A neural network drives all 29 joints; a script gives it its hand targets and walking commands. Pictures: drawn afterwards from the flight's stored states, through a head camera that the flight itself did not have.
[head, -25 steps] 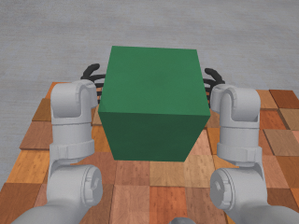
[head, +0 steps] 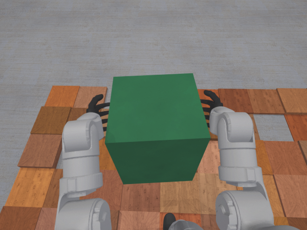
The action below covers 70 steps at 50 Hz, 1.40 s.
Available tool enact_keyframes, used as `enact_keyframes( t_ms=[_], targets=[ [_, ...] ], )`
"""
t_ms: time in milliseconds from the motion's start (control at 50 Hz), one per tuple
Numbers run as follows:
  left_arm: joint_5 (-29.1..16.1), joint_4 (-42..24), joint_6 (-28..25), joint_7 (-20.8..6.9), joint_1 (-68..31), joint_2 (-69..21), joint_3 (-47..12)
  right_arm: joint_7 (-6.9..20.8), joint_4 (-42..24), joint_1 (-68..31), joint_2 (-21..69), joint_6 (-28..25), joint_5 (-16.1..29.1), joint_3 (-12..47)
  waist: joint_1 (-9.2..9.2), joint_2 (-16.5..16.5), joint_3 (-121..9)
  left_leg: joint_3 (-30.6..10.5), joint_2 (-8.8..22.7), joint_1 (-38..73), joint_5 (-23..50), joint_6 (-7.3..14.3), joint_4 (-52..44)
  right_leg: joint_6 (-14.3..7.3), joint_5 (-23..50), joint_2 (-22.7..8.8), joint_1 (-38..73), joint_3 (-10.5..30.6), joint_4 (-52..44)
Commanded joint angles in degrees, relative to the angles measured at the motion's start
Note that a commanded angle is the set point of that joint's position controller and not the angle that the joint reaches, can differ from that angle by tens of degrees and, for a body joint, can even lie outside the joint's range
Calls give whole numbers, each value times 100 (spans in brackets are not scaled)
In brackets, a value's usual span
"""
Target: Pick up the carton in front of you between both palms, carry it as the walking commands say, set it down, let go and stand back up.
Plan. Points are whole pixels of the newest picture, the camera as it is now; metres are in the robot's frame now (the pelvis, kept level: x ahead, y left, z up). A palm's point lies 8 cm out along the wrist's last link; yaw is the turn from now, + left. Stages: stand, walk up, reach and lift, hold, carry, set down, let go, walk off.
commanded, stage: carry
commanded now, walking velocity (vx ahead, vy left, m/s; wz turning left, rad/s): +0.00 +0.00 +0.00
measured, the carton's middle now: (155, 132) +0.36 -0.01 -0.01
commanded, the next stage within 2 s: none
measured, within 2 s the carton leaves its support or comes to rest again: neither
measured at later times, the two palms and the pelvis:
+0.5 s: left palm (65, 102) +0.36 +0.18 +0.15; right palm (210, 96) +0.36 -0.12 +0.15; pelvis +0.02 +0.03 +0.01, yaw +0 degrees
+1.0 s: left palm (61, 119) +0.33 +0.19 +0.14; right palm (207, 114) +0.33 -0.11 +0.13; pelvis -0.01 +0.04 +0.00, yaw +1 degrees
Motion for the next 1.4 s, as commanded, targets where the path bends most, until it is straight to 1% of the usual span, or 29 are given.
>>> enact_keyframes(
  t_ms=[0,40,60,120,220,260,300,400,500,520,540,580,600,640,680,740,1120,1380],
  targets=[
    [-2545,-391,-179,-1410,-3641,-6363,-4182,1285,-687,-3421,6897,-375,2410,4020,176,-567,-4241,-139,188,-125,750,-26,-580,-182,6306,-1457,4022,1050,606],
    [-2515,-415,-311,-1464,-3436,-6335,-4291,1305,-699,-3132,6840,-489,2309,4129,176,-621,-4230,-44,130,-83,1098,-11,-769,-205,6757,-1412,4090,982,703],
    [-2520,-484,-371,-1481,-3425,-6319,-4352,1315,-762,-3092,6815,-544,2293,4185,185,-578,-4211,-22,119,5,1292,-4,-863,-208,6742,-1360,4016,937,712],
    [-2555,-716,-485,-1486,-3400,-6191,-4511,1325,-1014,-3077,6671,-649,2283,4327,236,-389,-4139,-45,145,348,1786,53,-983,-196,6226,-1197,3597,842,660],
    [-2548,-828,-428,-1439,-3330,-5804,-4570,1340,-1191,-3090,6215,-564,2266,4327,177,-173,-3833,-183,335,589,2247,148,-860,-139,5225,-1012,2917,723,470],
    [-2537,-772,-322,-1411,-3369,-5609,-4510,1355,-1184,-3182,6000,-449,2280,4255,146,-100,-3702,-253,441,637,2393,180,-774,-115,4862,-968,2668,669,409],
    [-2497,-552,-184,-1392,-3337,-5436,-4385,1380,-1021,-3203,5802,-306,2273,4115,110,-57,-3552,-307,529,637,2493,205,-721,-85,4575,-936,2461,623,359],
    [-2393,175,83,-1390,-3489,-5359,-3938,1482,-333,-3427,5644,-27,2257,3602,70,65,-3066,-377,661,496,2524,235,-785,60,3703,-900,2041,602,279],
    [-2291,897,123,-1421,-3652,-5627,-3414,1569,479,-3590,5889,11,2167,3043,64,103,-2695,-396,742,272,2390,304,-825,232,2664,-905,1812,664,294],
    [-2292,975,103,-1433,-3737,-5702,-3347,1582,562,-3664,5963,-14,2162,2970,64,100,-2637,-395,749,225,2355,318,-823,259,2467,-904,1770,673,309],
    [-2312,1003,74,-1441,-3892,-5784,-3315,1589,573,-3806,6047,-44,2182,2935,57,90,-2595,-409,751,210,2350,324,-855,276,2206,-899,1696,686,330],
    [-2418,907,17,-1437,-4272,-5938,-3320,1574,429,-4200,6180,-103,2284,2953,57,36,-2475,-374,747,197,1888,351,-903,314,1488,-871,1507,724,229],
    [-2456,878,5,-1421,-4371,-5967,-3310,1554,376,-4333,6221,-114,2332,2967,56,9,-2446,-364,742,212,1740,360,-923,319,1273,-863,1444,739,196],
    [-2526,782,5,-1385,-4464,-5986,-3289,1498,296,-4404,6270,-127,2391,2988,58,13,-2462,-365,750,89,1506,399,-932,326,1129,-844,1543,726,163],
    [-2568,716,24,-1358,-4481,-6007,-3291,1444,211,-4403,6294,-115,2416,3002,70,-39,-2547,-366,713,49,1303,442,-933,318,1047,-857,1635,749,142],
    [-2594,696,67,-1341,-4419,-5999,-3280,1393,159,-4339,6294,-73,2425,3013,67,-92,-2641,-333,653,98,1132,418,-897,304,1104,-898,1673,804,103],
    [-2496,604,125,-1348,-4344,-5925,-3281,1432,99,-4362,6459,-25,2542,3169,35,-147,-2862,-276,595,181,1343,380,-740,252,1642,-967,1801,824,167],
    [-2524,560,128,-1363,-4379,-5939,-3338,1439,100,-4329,6450,-20,2522,3171,29,-153,-2909,-241,601,233,1374,364,-686,239,1773,-975,1789,840,182]
  ],
)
